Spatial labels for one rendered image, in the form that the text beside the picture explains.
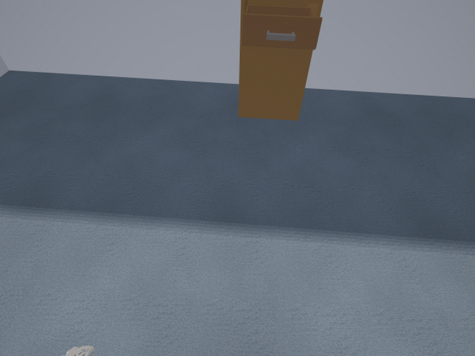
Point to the cabinet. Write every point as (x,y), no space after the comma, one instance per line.
(272,80)

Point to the drawer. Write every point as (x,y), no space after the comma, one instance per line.
(258,19)

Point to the handle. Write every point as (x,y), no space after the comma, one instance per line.
(280,36)

